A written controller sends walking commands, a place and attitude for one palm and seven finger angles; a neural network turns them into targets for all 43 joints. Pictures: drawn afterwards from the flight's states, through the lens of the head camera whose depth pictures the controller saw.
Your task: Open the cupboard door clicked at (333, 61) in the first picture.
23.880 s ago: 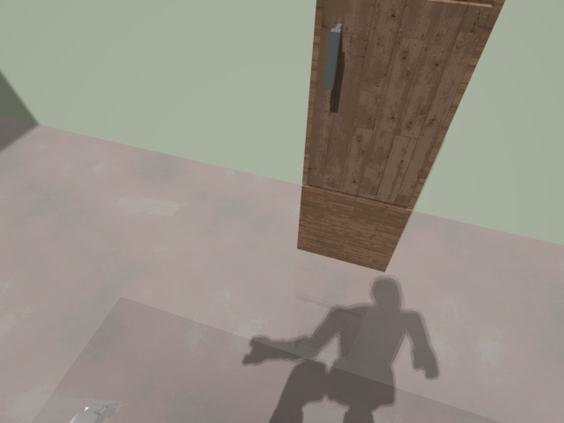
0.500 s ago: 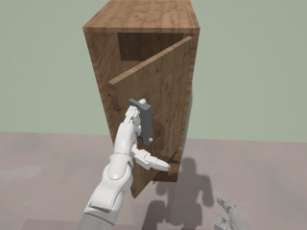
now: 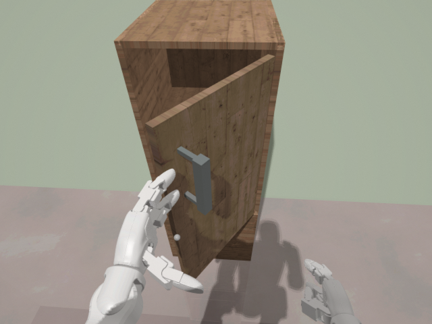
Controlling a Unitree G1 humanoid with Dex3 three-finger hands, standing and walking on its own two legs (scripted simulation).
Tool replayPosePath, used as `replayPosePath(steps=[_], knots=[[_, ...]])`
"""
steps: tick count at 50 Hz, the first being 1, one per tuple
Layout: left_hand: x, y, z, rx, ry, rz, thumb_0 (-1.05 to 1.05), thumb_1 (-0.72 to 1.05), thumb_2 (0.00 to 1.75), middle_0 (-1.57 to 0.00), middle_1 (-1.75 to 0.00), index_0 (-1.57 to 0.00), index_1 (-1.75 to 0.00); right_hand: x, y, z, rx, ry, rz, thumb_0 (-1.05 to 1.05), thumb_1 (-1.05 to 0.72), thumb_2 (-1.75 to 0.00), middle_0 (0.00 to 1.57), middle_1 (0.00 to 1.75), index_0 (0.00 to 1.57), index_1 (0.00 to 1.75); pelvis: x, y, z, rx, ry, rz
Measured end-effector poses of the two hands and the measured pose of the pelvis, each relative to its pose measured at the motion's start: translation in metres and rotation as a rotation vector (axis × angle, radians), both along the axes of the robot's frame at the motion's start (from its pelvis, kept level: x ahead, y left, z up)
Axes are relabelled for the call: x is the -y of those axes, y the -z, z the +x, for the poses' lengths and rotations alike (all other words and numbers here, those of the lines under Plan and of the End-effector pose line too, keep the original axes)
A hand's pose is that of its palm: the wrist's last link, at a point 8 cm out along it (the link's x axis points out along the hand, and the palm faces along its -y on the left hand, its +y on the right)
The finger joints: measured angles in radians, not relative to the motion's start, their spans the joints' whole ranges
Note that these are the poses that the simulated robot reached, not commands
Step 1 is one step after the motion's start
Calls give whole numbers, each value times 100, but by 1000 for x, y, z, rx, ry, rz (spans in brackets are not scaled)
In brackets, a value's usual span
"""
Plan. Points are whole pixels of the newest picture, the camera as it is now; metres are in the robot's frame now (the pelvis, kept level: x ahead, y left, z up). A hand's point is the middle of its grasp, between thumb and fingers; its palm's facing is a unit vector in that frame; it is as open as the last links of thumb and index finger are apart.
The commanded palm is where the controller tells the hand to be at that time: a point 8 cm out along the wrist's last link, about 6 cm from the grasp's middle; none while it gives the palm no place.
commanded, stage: slide the hand sideways off the handle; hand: left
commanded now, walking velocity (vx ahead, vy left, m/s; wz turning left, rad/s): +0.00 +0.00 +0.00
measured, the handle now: (194, 181) +0.34 +0.07 +0.12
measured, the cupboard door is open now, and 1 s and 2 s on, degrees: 54 54 54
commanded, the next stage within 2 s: draw the hand back to the body in 0.30 s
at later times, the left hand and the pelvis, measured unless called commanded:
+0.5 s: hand (157, 260) +0.18 +0.11 +0.12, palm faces -0.03 -1.00 -0.03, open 16.4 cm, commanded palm +0.16 +0.17 +0.12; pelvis -0.01 -0.01 -0.01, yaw +2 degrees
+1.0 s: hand (95, 256) +0.17 +0.19 +0.14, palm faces +0.15 -0.97 -0.20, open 15.8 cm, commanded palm +0.14 +0.24 +0.15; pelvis -0.01 +0.01 +0.00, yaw +2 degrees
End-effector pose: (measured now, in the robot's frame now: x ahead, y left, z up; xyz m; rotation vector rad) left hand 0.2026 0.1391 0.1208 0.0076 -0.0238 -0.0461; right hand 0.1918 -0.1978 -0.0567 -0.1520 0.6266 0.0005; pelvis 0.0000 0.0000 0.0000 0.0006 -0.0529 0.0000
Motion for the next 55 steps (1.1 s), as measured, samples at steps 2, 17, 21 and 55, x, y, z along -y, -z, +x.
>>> replayPosePath(steps=[2,17,21,55], knots=[[-3,0,-4,-1,-6,2,-1,-50,30,-19,-32,-18,-31,0,0,3,10,-6,0,1,-91,-90,20,30,20,30,0,1,1,-2,-4,0],[-25,0,-42,5,-41,25,-1,-50,30,-15,-30,-15,-30,6,9,-5,51,-13,-6,1,-90,-90,20,30,20,30,6,7,0,-19,-24,-2],[-22,0,-44,22,-29,12,-1,-50,30,-15,-30,-15,-30,9,11,-11,68,-10,-15,1,-90,-90,20,30,20,30,5,9,-5,-19,-32,-6],[-113,-31,-61,83,-294,264,-1,-26,41,-16,-30,-16,-30,-17,-4,-12,95,-31,-72,1,-90,-90,20,30,20,30,-14,-4,-12,19,-19,-17]])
